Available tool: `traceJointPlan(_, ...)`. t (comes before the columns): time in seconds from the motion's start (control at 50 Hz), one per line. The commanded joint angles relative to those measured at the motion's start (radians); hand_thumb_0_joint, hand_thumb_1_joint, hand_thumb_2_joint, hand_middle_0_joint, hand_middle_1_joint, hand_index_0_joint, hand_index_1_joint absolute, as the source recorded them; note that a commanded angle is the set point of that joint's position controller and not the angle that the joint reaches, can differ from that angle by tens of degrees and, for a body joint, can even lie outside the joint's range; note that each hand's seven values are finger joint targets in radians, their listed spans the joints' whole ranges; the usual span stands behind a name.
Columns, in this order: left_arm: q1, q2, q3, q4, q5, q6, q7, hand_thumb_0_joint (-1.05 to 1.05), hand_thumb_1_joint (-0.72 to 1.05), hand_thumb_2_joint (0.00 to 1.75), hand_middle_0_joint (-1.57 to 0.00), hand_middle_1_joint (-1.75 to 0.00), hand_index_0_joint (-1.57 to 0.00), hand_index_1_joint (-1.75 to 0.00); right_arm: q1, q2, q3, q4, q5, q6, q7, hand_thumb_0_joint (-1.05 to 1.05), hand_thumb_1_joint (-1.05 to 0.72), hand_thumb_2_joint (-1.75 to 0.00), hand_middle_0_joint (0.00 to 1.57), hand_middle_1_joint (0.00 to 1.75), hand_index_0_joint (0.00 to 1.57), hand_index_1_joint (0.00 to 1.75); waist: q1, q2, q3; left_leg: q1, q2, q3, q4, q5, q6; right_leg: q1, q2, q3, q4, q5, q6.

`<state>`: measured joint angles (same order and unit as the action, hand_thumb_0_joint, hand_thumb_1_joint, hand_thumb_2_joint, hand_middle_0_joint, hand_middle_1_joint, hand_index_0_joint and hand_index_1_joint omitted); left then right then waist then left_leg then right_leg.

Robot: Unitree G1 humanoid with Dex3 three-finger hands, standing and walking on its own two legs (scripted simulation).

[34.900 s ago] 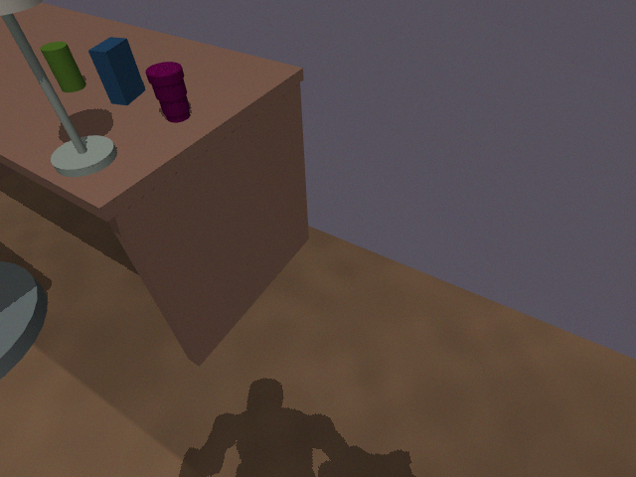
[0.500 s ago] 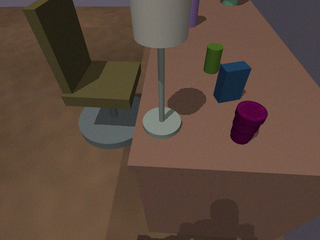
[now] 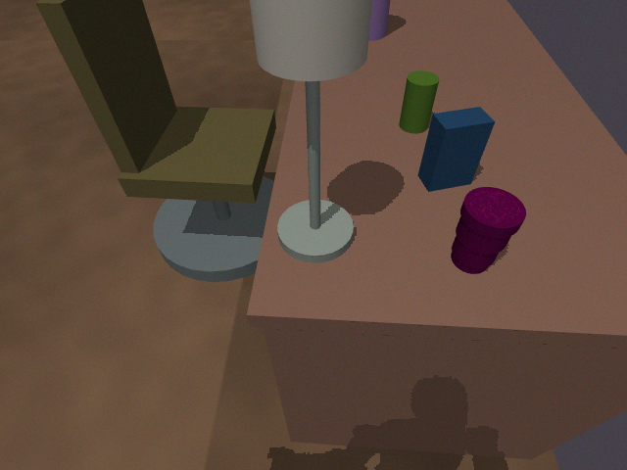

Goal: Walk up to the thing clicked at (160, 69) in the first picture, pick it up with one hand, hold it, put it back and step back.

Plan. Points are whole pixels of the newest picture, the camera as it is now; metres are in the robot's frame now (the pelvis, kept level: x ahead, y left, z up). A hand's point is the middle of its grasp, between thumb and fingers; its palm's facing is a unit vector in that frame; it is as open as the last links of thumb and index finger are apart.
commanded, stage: step back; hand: right
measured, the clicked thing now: (481, 235) +0.46 -0.23 +0.03
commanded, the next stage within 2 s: none
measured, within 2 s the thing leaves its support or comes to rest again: neither
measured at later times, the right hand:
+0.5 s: hand out of the picture -0.03 -0.25 -0.17, palm faces -0.10 +0.90 -0.42, open 7.3 cm
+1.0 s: hand out of the picture -0.11 -0.26 -0.17, palm faces +0.01 +0.93 -0.38, open 7.4 cm
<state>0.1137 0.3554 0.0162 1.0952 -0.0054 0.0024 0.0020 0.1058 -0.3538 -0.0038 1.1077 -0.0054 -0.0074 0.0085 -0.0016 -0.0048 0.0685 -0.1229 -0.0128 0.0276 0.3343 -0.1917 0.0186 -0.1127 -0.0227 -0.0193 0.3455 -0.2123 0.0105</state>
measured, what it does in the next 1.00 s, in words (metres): walks backwards: left foot, then right foot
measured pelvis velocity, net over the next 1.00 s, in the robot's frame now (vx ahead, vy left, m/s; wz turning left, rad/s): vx -0.22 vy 0.01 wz -0.05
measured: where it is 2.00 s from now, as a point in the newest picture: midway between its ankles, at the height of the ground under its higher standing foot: outside the picture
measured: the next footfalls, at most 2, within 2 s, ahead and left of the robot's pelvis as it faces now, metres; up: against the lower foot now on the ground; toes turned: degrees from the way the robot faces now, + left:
left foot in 0.44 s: -0.08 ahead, +0.14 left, +0.00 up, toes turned +0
right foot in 0.80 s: -0.17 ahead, -0.11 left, +0.00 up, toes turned +0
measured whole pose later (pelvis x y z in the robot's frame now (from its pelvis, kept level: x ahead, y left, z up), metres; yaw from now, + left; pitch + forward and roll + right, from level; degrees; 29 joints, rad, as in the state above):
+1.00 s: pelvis -0.22 +0.01 -0.02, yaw -3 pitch -1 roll +1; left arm 0.16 0.35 0.06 0.83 0.03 0.04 0.00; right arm 0.12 -0.41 -0.04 0.87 0.01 0.04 -0.02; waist 0.02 0.03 0.16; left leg -0.45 -0.10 -0.12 1.12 -0.52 -0.01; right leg -0.29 0.01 0.05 0.60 -0.29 -0.02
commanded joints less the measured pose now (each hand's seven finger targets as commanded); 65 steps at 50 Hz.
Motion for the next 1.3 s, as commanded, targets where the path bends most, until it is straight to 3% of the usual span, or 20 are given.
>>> traceJointPlan(0.0,-0.016,0.224,0.064,-0.11,-0.003,0.001,0.021,0.0,0.9,0.9,-0.2,-0.3,-0.2,-0.3,-0.022,-0.266,-0.08,-0.098,0.015,0.008,-0.019,0.0,-0.9,-0.9,0.2,0.3,0.2,0.3,-0.003,0.039,-0.139,0.027,0.188,-0.128,0.077,0.553,0.096,-0.015,-0.044,0.027,0.165,0.306,-0.052)
traceJointPlan(0.1,0.017,0.236,0.07,-0.155,0.01,0.015,0.019,0.0,0.9,0.9,-0.2,-0.3,-0.2,-0.3,-0.057,-0.26,-0.095,-0.168,0.016,0.033,-0.016,0.0,-0.9,-0.9,0.2,0.3,0.2,0.3,0.014,0.042,-0.166,-0.065,0.159,-0.115,0.193,0.332,0.124,-0.035,-0.08,0.086,0.212,0.27,-0.103)
traceJointPlan(0.18,-0.02,0.356,0.107,-0.221,0.042,0.007,0.02,0.0,0.9,0.9,-0.2,-0.3,-0.2,-0.3,-0.042,-0.211,-0.094,-0.214,0.0,0.062,-0.01,0.0,-0.9,-0.9,0.2,0.3,0.2,0.3,0.04,-0.203,-0.078,-0.223,-0.064,-0.113,0.743,-0.412,0.021,-0.164,-0.406,0.433,-0.021,0.427,-0.342)
traceJointPlan(0.34,-0.056,0.289,0.102,-0.303,0.048,0.024,0.031,0.0,0.9,0.9,-0.2,-0.3,-0.2,-0.3,0.083,-0.225,-0.092,-0.216,-0.005,0.046,-0.017,0.0,-0.9,-0.9,0.2,0.3,0.2,0.3,0.023,-0.175,-0.145,-0.252,0.019,-0.1,0.41,-0.322,-0.012,0.032,-0.265,0.225,0.156,0.396,-0.219)
traceJointPlan(0.4,-0.057,0.281,0.095,-0.316,0.022,0.044,0.016,0.0,0.9,0.9,-0.2,-0.3,-0.2,-0.3,0.15,-0.231,-0.107,-0.189,-0.033,0.026,-0.019,0.0,-0.9,-0.9,0.2,0.3,0.2,0.3,-0.022,-0.108,-0.124,-0.066,0.007,-0.037,0.06,0.022,0.001,-0.1,-0.178,0.145,0.286,0.275,-0.132)
traceJointPlan(0.44,-0.044,0.211,0.084,-0.338,0.017,0.051,0.023,0.0,0.9,0.9,-0.2,-0.3,-0.2,-0.3,0.059,-0.409,-0.14,-0.238,-0.047,0.02,-0.011,0.0,-0.9,-0.9,0.2,0.3,0.2,0.3,-0.007,0.264,-0.1,-0.046,0.363,-0.492,-0.033,0.317,0.184,-0.372,0.124,0.053,0.588,-0.417,-0.023)
traceJointPlan(0.46,-0.102,0.239,0.098,-0.333,0.037,0.053,0.036,0.0,0.9,0.9,-0.2,-0.3,-0.2,-0.3,0.07,-0.434,-0.149,-0.244,-0.036,0.017,-0.011,0.0,-0.9,-0.9,0.2,0.3,0.2,0.3,-0.062,0.259,-0.094,-0.156,0.432,-0.564,-0.042,0.339,0.284,-0.319,0.135,0.184,0.782,-0.503,-0.018)
traceJointPlan(0.54,0.029,0.227,0.105,-0.287,0.007,0.047,0.027,0.0,0.9,0.9,-0.2,-0.3,-0.2,-0.3,-0.04,-0.286,-0.108,-0.275,-0.025,0.01,-0.04,0.0,-0.9,-0.9,0.2,0.3,0.2,0.3,0.045,0.163,-0.075,-0.01,0.261,-0.25,0.105,0.45,0.199,-0.419,0.129,0.212,0.909,-0.281,-0.023)
traceJointPlan(0.68,0.007,0.197,0.103,-0.334,0.023,0.029,0.014,0.0,0.9,0.9,-0.2,-0.3,-0.2,-0.3,0.076,-0.286,-0.113,-0.29,-0.021,0.018,-0.045,0.0,-0.9,-0.9,0.2,0.3,0.2,0.3,-0.034,0.15,-0.116,0.104,0.276,-0.235,0.18,0.506,0.225,-0.323,0.073,0.11,0.516,-0.31,0.014)
traceJointPlan(0.78,0.15,0.228,0.12,-0.272,0.048,0.002,0.018,0.0,0.9,0.9,-0.2,-0.3,-0.2,-0.3,0.011,-0.251,-0.093,-0.321,0.007,0.039,-0.031,0.0,-0.9,-0.9,0.2,0.3,0.2,0.3,0.03,0.088,-0.176,-0.144,0.192,-0.169,0.327,0.196,0.097,0.021,-0.001,0.127,0.048,0.113,-0.044)
traceJointPlan(0.8,0.131,0.321,0.144,-0.288,0.057,-0.004,0.016,0.0,0.9,0.9,-0.2,-0.3,-0.2,-0.3,0.029,-0.204,-0.079,-0.335,0.013,0.038,-0.029,0.0,-0.9,-0.9,0.2,0.3,0.2,0.3,0.013,-0.158,-0.147,-0.357,0.043,-0.116,0.478,-0.084,0.022,0.073,-0.193,0.416,0.036,0.223,-0.121)
traceJointPlan(0.82,0.075,0.391,0.151,-0.314,0.044,0.001,0.012,0.0,0.9,0.9,-0.2,-0.3,-0.2,-0.3,-0.036,-0.209,-0.087,-0.336,0.011,0.046,-0.047,0.0,-0.9,-0.9,0.2,0.3,0.2,0.3,0.061,-0.272,-0.094,-0.338,-0.065,-0.121,0.723,-0.466,-0.008,-0.128,-0.369,0.563,0.009,0.381,-0.315)
traceJointPlan(0.84,0.048,0.361,0.148,-0.339,0.045,-0.006,0.012,0.0,0.9,0.9,-0.2,-0.3,-0.2,-0.3,-0.02,-0.24,-0.102,-0.319,0.007,0.051,-0.051,0.0,-0.9,-0.9,0.2,0.3,0.2,0.3,0.042,-0.197,-0.061,-0.328,-0.048,-0.208,0.866,-0.47,-0.016,-0.181,-0.374,0.562,0.02,0.412,-0.336)
traceJointPlan(0.9,-0.034,0.262,0.123,-0.364,0.034,0.005,0.021,0.0,0.9,0.9,-0.2,-0.3,-0.2,-0.3,0.056,-0.237,-0.089,-0.285,0.022,0.04,-0.049,0.0,-0.9,-0.9,0.2,0.3,0.2,0.3,-0.013,-0.125,-0.048,-0.341,-0.094,-0.191,0.881,-0.33,-0.023,-0.145,-0.191,0.253,0.109,0.473,-0.222)
traceJointPlan(1.04,0.045,0.261,0.119,-0.39,0.037,0.023,0.029,0.0,0.9,0.9,-0.2,-0.3,-0.2,-0.3,0.081,-0.217,-0.084,-0.301,-0.005,0.021,-0.043,0.0,-0.9,-0.9,0.2,0.3,0.2,0.3,0.041,-0.208,-0.13,-0.288,-0.01,-0.08,0.391,-0.313,-0.028,0.068,-0.208,0.267,0.212,0.5,-0.222)
traceJointPlan(1.1,0.013,0.251,0.102,-0.411,0.021,0.041,0.018,0.0,0.9,0.9,-0.2,-0.3,-0.2,-0.3,0.144,-0.226,-0.104,-0.272,-0.019,0.005,-0.037,0.0,-0.9,-0.9,0.2,0.3,0.2,0.3,0.0,-0.116,-0.15,-0.073,0.018,-0.085,0.073,0.049,0.008,-0.079,-0.137,0.212,0.32,0.327,-0.13)
traceJointPlan(1.14,-0.022,0.213,0.1,-0.434,0.016,0.044,0.025,0.0,0.9,0.9,-0.2,-0.3,-0.2,-0.3,0.079,-0.402,-0.139,-0.309,-0.031,0.005,-0.024,0.0,-0.9,-0.9,0.2,0.3,0.2,0.3,-0.019,0.25,-0.126,-0.083,0.395,-0.528,0.002,0.345,0.229,-0.329,0.118,0.081,0.636,-0.406,-0.031)
traceJointPlan(1.16,-0.057,0.238,0.118,-0.412,0.032,0.048,0.038,0.0,0.9,0.9,-0.2,-0.3,-0.2,-0.3,0.087,-0.404,-0.145,-0.307,-0.034,0.003,-0.025,0.0,-0.9,-0.9,0.2,0.3,0.2,0.3,-0.051,0.199,-0.098,-0.181,0.435,-0.59,-0.007,0.33,0.29,-0.3,0.129,0.208,0.819,-0.47,-0.029)
traceJointPlan(1.22,0.043,0.225,0.118,-0.357,0.012,0.052,0.03,0.0,0.9,0.9,-0.2,-0.3,-0.2,-0.3,-0.02,-0.295,-0.113,-0.321,-0.033,-0.003,-0.039,0.0,-0.9,-0.9,0.2,0.3,0.2,0.3,0.044,0.1,-0.06,-0.121,0.272,-0.308,0.061,0.384,0.191,-0.385,0.144,0.246,0.97,-0.315,-0.031)
traceJointPlan(1.28,0.077,0.218,0.123,-0.35,0.027,0.046,0.023,0.0,0.9,0.9,-0.2,-0.3,-0.2,-0.3,0.022,-0.26,-0.112,-0.329,-0.025,-0.001,-0.042,0.0,-0.9,-0.9,0.2,0.3,0.2,0.3,0.022,0.123,-0.095,0.003,0.265,-0.27,0.114,0.457,0.214,-0.399,0.127,0.214,0.918,-0.297,0.012)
